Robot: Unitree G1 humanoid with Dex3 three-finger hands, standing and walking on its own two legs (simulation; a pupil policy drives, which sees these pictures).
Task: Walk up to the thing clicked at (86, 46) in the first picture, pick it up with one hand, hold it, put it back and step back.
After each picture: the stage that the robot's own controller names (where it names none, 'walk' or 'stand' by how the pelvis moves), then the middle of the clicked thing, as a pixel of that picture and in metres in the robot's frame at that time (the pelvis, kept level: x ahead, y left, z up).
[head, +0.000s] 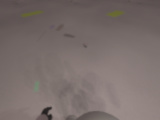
stand; (85, 45) +1.69 +0.11 -0.72
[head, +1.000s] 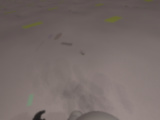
walk; (83, 52) +1.55 +0.28 -0.71
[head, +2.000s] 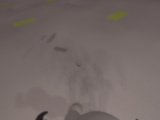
walk; (78, 64) +1.02 +0.30 -0.71
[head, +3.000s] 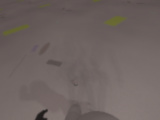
walk; (75, 83) +0.64 +0.27 -0.72
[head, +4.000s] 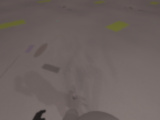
walk; (74, 95) +0.43 +0.19 -0.71
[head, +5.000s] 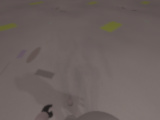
stand; (70, 102) +0.35 +0.22 -0.72
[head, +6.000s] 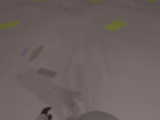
stand; (71, 102) +0.33 +0.19 -0.72
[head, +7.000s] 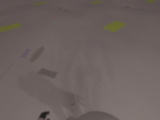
stand; (72, 102) +0.35 +0.20 -0.72
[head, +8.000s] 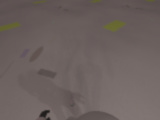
stand; (71, 103) +0.33 +0.21 -0.73
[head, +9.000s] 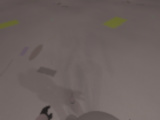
go down; (72, 100) +0.34 +0.20 -0.72
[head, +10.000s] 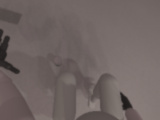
go down; (58, 61) +0.42 +0.23 -0.30
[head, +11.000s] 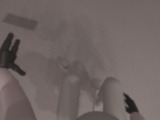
approach; (66, 64) +0.42 +0.21 -0.31
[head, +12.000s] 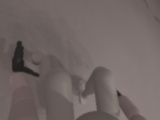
close in; (37, 59) +0.41 +0.26 -0.22
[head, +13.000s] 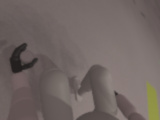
close; (27, 58) +0.41 +0.27 -0.22
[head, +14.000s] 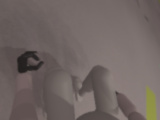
lift; (33, 60) +0.38 +0.25 -0.23
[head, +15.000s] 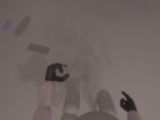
lift; (62, 74) +0.33 +0.19 -0.01
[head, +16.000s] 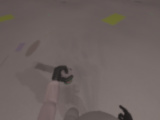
hold; (67, 76) +0.32 +0.17 +0.01
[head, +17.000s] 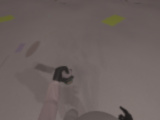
hold; (67, 77) +0.33 +0.17 -0.01
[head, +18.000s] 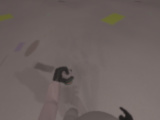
crouch; (67, 77) +0.32 +0.17 -0.01
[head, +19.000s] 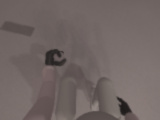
crouch; (60, 59) +0.43 +0.20 -0.11
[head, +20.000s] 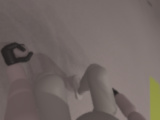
lower; (23, 54) +0.43 +0.27 -0.23
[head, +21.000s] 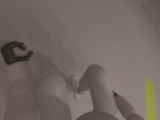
lower; (22, 53) +0.43 +0.28 -0.23
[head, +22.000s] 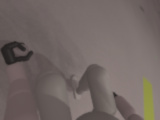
lower; (22, 53) +0.43 +0.27 -0.23
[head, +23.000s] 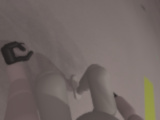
lower; (22, 53) +0.43 +0.28 -0.23
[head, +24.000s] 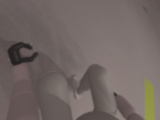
loosen; (27, 54) +0.42 +0.26 -0.23
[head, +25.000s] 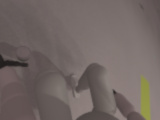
withdraw; (23, 54) +0.42 +0.26 -0.23
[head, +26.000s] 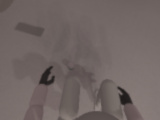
walk; (70, 66) +0.45 +0.19 -0.38
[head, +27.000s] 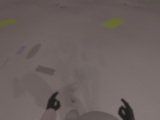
stand; (73, 99) +0.38 +0.16 -0.66
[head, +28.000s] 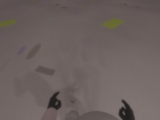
stand; (72, 99) +0.37 +0.17 -0.67
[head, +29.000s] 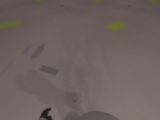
stand; (74, 99) +0.38 +0.16 -0.70
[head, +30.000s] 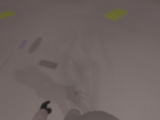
walk; (75, 91) +0.41 +0.14 -0.70
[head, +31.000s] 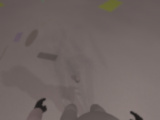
walk; (77, 79) +0.52 +0.12 -0.70
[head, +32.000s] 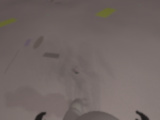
walk; (76, 70) +0.78 +0.29 -0.69
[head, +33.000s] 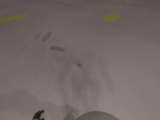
stand; (79, 63) +1.03 +0.19 -0.70
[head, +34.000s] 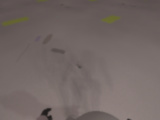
stand; (80, 65) +1.03 +0.19 -0.72
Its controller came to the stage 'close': yes
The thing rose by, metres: 0.70
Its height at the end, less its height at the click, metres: +0.00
